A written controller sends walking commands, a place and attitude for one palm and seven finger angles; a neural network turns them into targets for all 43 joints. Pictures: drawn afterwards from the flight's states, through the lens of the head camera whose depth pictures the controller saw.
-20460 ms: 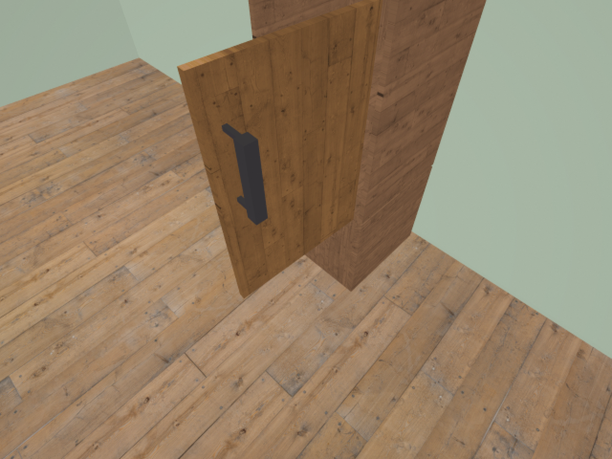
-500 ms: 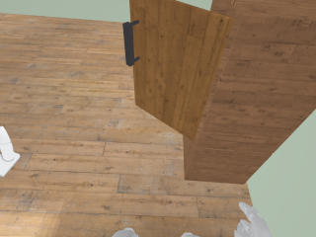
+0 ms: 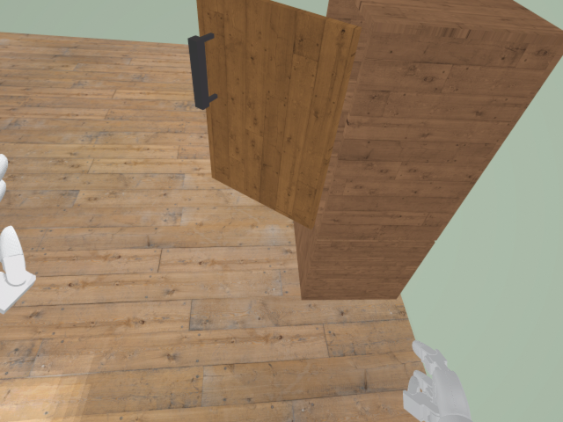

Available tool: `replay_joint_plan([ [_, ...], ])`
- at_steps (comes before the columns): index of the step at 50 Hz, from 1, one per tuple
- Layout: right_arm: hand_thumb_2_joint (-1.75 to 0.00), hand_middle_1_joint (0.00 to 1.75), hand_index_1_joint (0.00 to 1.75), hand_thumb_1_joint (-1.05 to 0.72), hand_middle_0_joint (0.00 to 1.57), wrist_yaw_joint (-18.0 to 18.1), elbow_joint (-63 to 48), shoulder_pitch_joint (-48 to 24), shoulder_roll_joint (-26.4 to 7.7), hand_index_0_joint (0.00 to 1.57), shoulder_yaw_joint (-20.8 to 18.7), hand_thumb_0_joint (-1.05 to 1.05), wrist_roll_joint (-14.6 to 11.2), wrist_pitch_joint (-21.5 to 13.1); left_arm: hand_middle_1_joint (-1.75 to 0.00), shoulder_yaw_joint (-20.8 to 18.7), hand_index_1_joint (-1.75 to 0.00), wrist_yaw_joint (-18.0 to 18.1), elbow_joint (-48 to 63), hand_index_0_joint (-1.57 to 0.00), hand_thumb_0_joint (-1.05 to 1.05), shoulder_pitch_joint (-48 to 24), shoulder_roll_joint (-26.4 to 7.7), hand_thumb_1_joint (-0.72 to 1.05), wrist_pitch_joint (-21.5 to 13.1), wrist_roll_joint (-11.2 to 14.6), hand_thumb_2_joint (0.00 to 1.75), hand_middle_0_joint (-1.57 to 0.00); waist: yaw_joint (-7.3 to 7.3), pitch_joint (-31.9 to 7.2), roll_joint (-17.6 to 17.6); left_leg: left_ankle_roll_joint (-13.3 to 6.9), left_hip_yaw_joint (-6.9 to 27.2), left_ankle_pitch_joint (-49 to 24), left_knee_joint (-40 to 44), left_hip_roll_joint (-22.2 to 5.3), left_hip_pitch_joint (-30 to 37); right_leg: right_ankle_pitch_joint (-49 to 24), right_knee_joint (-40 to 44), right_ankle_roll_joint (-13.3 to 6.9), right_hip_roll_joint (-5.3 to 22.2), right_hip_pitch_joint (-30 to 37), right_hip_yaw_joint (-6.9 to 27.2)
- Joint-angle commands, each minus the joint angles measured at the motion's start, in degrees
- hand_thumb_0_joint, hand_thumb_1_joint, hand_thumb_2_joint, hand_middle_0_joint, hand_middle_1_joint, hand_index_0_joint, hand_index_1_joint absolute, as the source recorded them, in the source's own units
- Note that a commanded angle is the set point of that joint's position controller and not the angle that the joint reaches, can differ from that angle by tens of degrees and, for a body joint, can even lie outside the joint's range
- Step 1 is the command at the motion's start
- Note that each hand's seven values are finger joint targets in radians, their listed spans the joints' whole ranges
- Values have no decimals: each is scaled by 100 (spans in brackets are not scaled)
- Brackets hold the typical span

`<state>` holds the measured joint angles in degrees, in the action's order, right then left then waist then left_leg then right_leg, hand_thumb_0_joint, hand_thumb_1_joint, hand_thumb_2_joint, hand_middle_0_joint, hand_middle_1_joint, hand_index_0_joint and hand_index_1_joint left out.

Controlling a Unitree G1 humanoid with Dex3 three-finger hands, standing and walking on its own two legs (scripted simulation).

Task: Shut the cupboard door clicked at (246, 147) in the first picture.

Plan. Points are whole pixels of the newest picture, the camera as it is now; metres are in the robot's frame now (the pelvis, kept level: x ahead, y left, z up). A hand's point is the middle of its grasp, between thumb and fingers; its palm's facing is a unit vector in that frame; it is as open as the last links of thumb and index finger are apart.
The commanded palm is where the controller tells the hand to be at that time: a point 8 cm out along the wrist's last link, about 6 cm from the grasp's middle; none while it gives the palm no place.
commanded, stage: stop stepping back and stand still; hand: left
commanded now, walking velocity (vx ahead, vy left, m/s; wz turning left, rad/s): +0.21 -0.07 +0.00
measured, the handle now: (205, 71) +0.90 +0.21 +0.07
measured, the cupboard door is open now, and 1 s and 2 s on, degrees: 55 55 55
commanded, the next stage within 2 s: let the arm hang, fingers relaxed in 0.68 s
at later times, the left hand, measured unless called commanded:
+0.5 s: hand out of the picture +0.14 +0.27 +0.18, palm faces +0.43 -0.81 -0.41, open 7.4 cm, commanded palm +0.07 +0.31 +0.18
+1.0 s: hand out of the picture +0.06 +0.23 -0.13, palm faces -0.03 -0.97 -0.24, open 7.4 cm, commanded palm none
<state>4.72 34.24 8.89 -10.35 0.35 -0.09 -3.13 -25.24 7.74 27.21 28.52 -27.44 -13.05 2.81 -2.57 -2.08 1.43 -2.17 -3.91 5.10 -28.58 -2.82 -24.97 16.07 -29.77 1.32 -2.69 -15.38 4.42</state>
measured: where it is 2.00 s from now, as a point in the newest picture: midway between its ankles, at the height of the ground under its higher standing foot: outside the picture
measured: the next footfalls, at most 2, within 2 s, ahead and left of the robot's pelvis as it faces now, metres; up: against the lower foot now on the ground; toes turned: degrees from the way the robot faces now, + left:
left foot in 0.28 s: +0.06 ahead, +0.11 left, +0.00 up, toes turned +1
right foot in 0.54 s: -0.06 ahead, -0.07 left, +0.00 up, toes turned -5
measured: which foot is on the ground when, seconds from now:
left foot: down 0.00-0.16, up 0.18-0.26, down 0.28-0.56, up 0.58-0.78, down 0.80-1.00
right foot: down 0.00-0.34, up 0.36-0.52, down 0.54-1.00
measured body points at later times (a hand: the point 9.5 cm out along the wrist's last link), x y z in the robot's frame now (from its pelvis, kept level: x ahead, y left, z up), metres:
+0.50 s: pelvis -0.08 +0.01 +0.01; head -0.11 +0.03 +0.46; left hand +0.11 +0.31 +0.20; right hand +0.04 -0.20 -0.08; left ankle +0.01 +0.11 -0.73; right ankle -0.10 -0.07 -0.71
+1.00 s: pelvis -0.08 +0.04 -0.01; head -0.07 +0.03 +0.44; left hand +0.06 +0.28 -0.11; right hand +0.05 -0.22 -0.13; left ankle -0.04 +0.16 -0.73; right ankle -0.10 -0.06 -0.73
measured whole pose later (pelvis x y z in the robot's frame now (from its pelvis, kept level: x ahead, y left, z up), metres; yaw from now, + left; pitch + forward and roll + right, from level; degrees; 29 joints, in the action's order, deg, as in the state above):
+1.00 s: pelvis -0.08 +0.04 -0.01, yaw +0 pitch -1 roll +1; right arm 0.0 46.2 9.6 -15.4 0.8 1.8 0.6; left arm 0.1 0.2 -37.3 14.0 -12.0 3.8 -1.0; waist -2.3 0.7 -0.5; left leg -0.1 -2.8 15.2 -35.2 -0.6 -19.3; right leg 22.1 -37.0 -1.0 2.0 -14.3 -4.6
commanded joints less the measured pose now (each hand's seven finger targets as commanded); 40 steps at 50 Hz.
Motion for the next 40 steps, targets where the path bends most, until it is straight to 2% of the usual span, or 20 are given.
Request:
replay_joint_plan([
  [1, -90, 30, 30, -90, 20, 67, -1105, -292, -989, 20, -333, 0, -22, -379, -30, -1001, -30, 113, 1388, -20, 0, 671, -769, 90, -205, 72, 90, -20, 272, -547, -1786, -60, 1365, 4005, 2262, -1049, -1021, 602, -653, -154, -331, 1380, -696],
  [4, -90, 30, 30, -90, 20, 49, -1071, -117, -886, 20, -295, 0, -7, -476, -30, -846, -30, 186, 1713, -20, 0, 669, -794, 90, -92, 111, 90, -20, 155, -505, -1214, 270, 749, 3104, 1437, -423, -75, 950, 508, -374, -71, 702, -546],
  [6, -90, 30, 30, -90, 20, 27, -941, 7, -858, 20, -311, 0, 59, -459, -30, -749, -30, 251, 1593, -20, 0, 463, -793, 90, -44, 114, 90, -20, 70, -463, -445, 391, 259, 1927, 99, 63, 790, 1484, 1431, -709, 603, -322, 349],
  [8, -90, 30, 30, -90, 20, 63, -701, 149, -850, 20, -344, 0, 57, -437, -30, -597, -30, 325, 1322, -20, 0, 359, -697, 90, 54, 89, 90, -20, 95, -374, 550, 389, 388, 1333, -1379, 155, 1385, 2403, 1926, -1085, 1423, -1541, 1253],
  [10, -90, 30, 30, -90, 20, 95, -593, 113, -879, 20, -311, 0, 46, -389, -30, -381, -30, 420, 1242, -20, 0, -304, -595, 90, 74, -26, 90, -20, 12, 109, 464, 314, 533, 1290, -1698, 95, 1114, 2440, 1839, -1063, 1574, -1850, 1236],
  [14, -90, 30, 30, -90, 20, 218, -462, 39, -992, 20, -271, 0, 61, -553, -30, -196, -30, 428, 783, -20, 0, -1313, -584, 90, -44, -214, 90, -20, 25, 727, -382, 30, 789, 2254, -10, -76, 962, 2272, 869, -577, 786, -1620, 434],
  [15, -90, 30, 30, -90, 20, 226, -531, 35, -1061, 20, -275, 0, 39, -614, -30, -191, -30, 412, 899, -20, 0, -1277, -554, 90, -86, -214, 90, -20, 59, 732, -846, -109, 1261, 2693, 628, -326, 837, 1789, 338, -462, 442, -1356, 244],
  [17, -90, 30, 30, -90, 20, 222, -483, -4, -974, 20, -202, 0, 47, -711, -30, -455, -30, 387, 1183, -20, 0, -1007, -739, 90, -143, -208, 90, -20, 95, 306, -2219, -214, 2921, 5108, 2521, -1253, 315, 1291, -1723, -149, -228, -770, -575],
  [18, -90, 30, 30, -90, 20, 169, -561, -27, -866, 20, -198, 0, 97, -739, -30, -437, -30, 349, 1278, -20, 0, -878, -691, 90, -121, -207, 90, -20, 127, 322, -1953, -205, 3044, 4887, 2717, -1377, -19, 1139, -2274, -179, -197, -545, -502],
  [20, -90, 30, 30, -90, 20, 34, -546, -35, -798, 20, -219, 0, 128, -777, -30, -388, -30, 307, 1305, -20, 0, -403, -568, 90, -78, -153, 90, -20, 219, 84, -1083, -204, 2312, 3853, 2440, -1215, 115, 1040, -1770, -234, -100, -82, -606],
  [24, -90, 30, 30, -90, 20, -34, -640, -75, -790, 20, -165, 0, 142, -566, -30, -389, -30, 296, 1287, -20, 0, 257, -547, 90, 104, -88, 90, -20, 170, -125, -1318, 155, 1043, 3301, 1856, -620, -236, 848, 366, -324, -176, 1329, -1045],
  [25, -90, 30, 30, -90, 20, -23, -624, -26, -778, 20, -181, 0, 147, -484, -30, -484, -30, 299, 1163, -20, 0, 316, -635, 90, 146, -91, 90, -20, 156, -160, -1024, 191, 815, 3095, 1354, -423, -346, 835, 692, -433, 25, 1456, -784],
  [26, -90, 30, 30, -90, 20, -15, -623, 17, -736, 20, -195, 0, 178, -390, -30, -637, -30, 308, 1103, -20, 0, 263, -798, 90, 158, -84, 90, -20, 144, -167, -459, 218, 555, 2625, 284, -188, -514, 1031, 1085, -714, 574, 1318, 30],
  [27, -90, 30, 30, -90, 20, -35, -614, 77, -716, 20, -218, 0, 207, -328, -30, -835, -30, 315, 943, -20, 0, 299, -943, 90, 170, -74, 90, -20, 161, -118, 230, 268, 301, 1950, -1086, 97, -484, 1613, 1774, -1110, 1491, 710, 1362],
  [28, -90, 30, 30, -90, 20, -54, -560, 51, -734, 20, -208, 0, 174, -301, -30, -773, -30, 338, 1176, -20, 0, -218, -984, 90, 94, -14, 90, -20, 197, -69, 717, 321, 289, 1654, -1973, 166, -844, 1894, 2132, -1465, 2179, 543, 2071],
  [29, -90, 30, 30, -90, 20, -64, -508, 150, -729, 20, -229, 0, 115, -340, -30, -700, -30, 362, 805, -20, 0, -179, -830, 90, 76, -11, 90, -20, 145, 25, 801, 336, 447, 1642, -2538, 140, -1058, 1776, 2054, -1532, 2186, 491, 2066],
  [31, -90, 30, 30, -90, 20, -53, -506, 150, -751, 20, -223, 0, 63, -328, -30, -542, -30, 367, 500, -20, 0, -78, -657, 90, 26, -20, 90, -20, 115, 242, 376, 335, 507, 1493, -2549, -15, -911, 1474, 1876, -1361, 1914, 137, 1422],
  [38, -90, 30, 30, -90, 20, 116, -513, -112, -791, 20, -231, 0, 52, -568, -30, -321, -30, 407, 983, -20, 0, -647, -661, 90, -133, -116, 90, -20, 254, 296, 75, 138, -52, 926, -68, 99, 1039, 661, 1254, -770, 1296, -279, 375],
  [39, -90, 30, 30, -90, 20, -578, 624, 168, -1570, 20, -384, 0, 154, -680, -30, 1933, -30, -512, -3357, -20, 0, -544, 712, 90, 877, -633, 90, -20, -164, 502, -590, 54, 561, -1482, -630, -533, 1098, -1591, -459, -407, 1390, -1086, -711],
  [40, -90, 30, 30, -90, 20, -538, 304, 323, -1416, 20, -336, 0, 46, -273, -30, 1989, -30, -690, -3372, -20, 0, -112, 948, 90, 1335, -409, 90, -20, 155, -150, -958, -127, 1012, -2271, -394, -774, 1227, -1216, -911, -150, 824, -677, -556],
])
